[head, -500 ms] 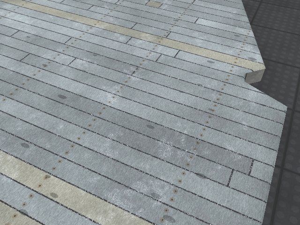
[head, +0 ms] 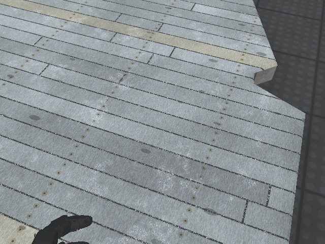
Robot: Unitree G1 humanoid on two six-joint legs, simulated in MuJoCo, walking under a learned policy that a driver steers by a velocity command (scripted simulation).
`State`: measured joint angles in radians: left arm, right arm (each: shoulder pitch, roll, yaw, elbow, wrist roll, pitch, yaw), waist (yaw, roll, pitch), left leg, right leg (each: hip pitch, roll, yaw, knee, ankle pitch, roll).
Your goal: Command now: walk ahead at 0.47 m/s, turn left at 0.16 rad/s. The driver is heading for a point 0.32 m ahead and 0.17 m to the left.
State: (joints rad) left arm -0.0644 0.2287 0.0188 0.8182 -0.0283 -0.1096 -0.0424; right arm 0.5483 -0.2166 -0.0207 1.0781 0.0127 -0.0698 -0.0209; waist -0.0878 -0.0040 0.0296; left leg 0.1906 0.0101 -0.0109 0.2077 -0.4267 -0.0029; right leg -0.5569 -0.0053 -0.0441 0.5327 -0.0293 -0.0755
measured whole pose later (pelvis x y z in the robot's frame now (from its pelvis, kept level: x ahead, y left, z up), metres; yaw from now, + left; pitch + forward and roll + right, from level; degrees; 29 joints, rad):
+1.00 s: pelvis +0.37 +0.03 +0.02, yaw +13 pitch +0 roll +1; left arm 0.22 0.22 0.04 1.05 0.01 -0.01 0.03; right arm 0.15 -0.21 -0.03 0.94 -0.01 -0.01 -0.03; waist 0.00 0.01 0.00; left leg -0.30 -0.03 0.05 0.46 -0.17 0.03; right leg -0.25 -0.05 0.00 0.54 -0.28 0.03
